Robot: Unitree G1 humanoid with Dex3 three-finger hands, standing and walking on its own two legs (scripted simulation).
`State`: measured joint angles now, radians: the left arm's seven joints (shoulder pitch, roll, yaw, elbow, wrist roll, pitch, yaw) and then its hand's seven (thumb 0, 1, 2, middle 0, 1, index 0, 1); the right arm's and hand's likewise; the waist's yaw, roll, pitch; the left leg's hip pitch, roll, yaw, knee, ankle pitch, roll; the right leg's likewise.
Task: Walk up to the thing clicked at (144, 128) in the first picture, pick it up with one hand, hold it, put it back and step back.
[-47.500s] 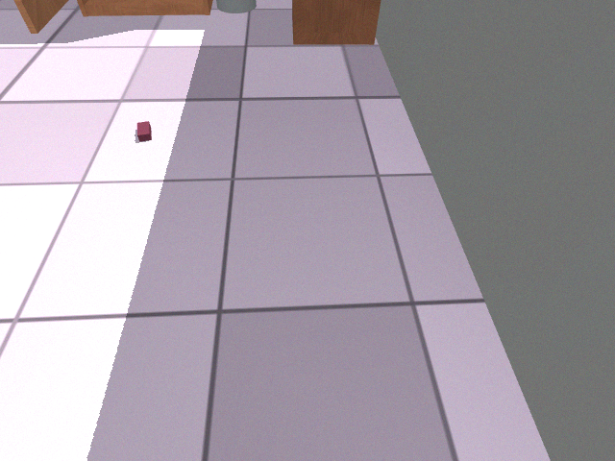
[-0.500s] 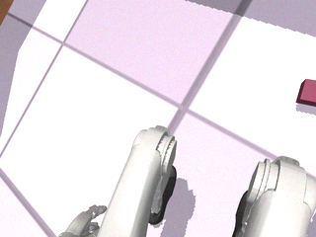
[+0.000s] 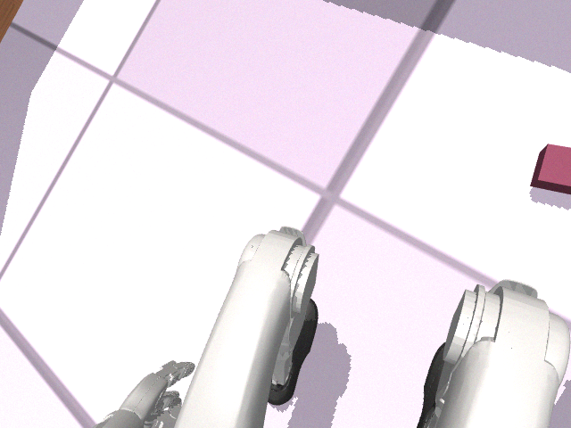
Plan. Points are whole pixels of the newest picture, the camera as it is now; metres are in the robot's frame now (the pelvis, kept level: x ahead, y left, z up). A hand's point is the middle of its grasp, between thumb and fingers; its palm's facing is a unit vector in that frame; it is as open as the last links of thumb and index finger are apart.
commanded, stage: rise first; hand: right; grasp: from above
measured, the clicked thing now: out of the picture +0.50 -0.32 -0.30
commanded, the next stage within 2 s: approach in 0.22 s
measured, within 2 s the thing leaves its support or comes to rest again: neither
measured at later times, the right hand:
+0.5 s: hand out of the picture +0.46 -0.36 -0.18, palm faces -0.45 +0.08 -0.89, open 13.4 cm
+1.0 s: hand out of the picture +0.48 -0.33 -0.18, palm faces -0.49 +0.08 -0.87, open 14.0 cm
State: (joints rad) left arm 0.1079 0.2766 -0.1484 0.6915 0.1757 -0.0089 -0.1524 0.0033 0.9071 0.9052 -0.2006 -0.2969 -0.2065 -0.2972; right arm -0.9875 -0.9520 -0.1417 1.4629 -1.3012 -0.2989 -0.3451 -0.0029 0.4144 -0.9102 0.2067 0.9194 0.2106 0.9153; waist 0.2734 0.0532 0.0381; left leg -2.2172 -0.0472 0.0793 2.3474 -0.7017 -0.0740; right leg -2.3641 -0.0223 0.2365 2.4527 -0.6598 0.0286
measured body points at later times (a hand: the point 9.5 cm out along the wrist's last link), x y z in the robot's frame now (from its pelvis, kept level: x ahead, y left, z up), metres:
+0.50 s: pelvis +0.00 +0.00 +0.00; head +0.25 -0.11 +0.35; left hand +0.06 +0.27 -0.09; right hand +0.47 -0.36 -0.13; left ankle +0.10 +0.14 -0.29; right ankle +0.07 -0.14 -0.29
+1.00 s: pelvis +0.00 +0.00 +0.00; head +0.26 -0.08 +0.36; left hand +0.03 +0.26 -0.08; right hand +0.50 -0.33 -0.13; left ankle +0.10 +0.14 -0.29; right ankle +0.07 -0.14 -0.29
